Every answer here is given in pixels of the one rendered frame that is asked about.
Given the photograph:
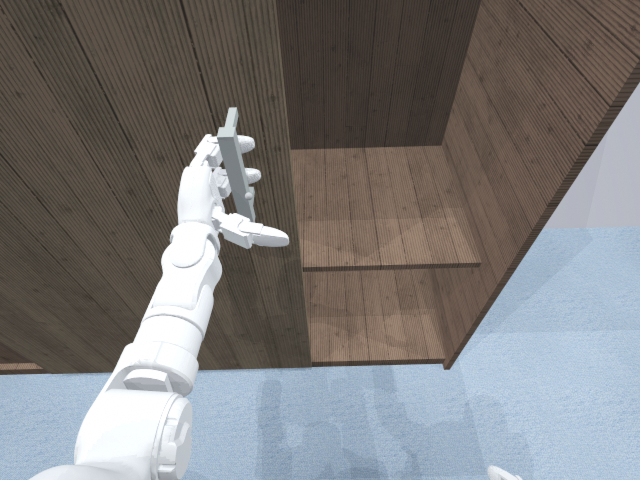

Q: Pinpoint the robot left forearm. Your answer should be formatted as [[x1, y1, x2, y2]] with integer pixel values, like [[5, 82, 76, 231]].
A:
[[74, 222, 222, 465]]

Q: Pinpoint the wardrobe door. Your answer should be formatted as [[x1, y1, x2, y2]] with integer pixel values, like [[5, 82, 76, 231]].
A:
[[0, 0, 312, 374], [0, 342, 33, 364]]

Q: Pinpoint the left robot hand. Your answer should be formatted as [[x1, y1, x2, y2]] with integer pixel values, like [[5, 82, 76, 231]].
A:
[[177, 134, 289, 249]]

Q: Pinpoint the handle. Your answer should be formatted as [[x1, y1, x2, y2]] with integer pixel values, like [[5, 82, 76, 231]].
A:
[[217, 107, 255, 223]]

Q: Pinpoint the left robot upper arm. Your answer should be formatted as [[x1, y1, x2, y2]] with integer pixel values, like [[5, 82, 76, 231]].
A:
[[29, 389, 193, 480]]

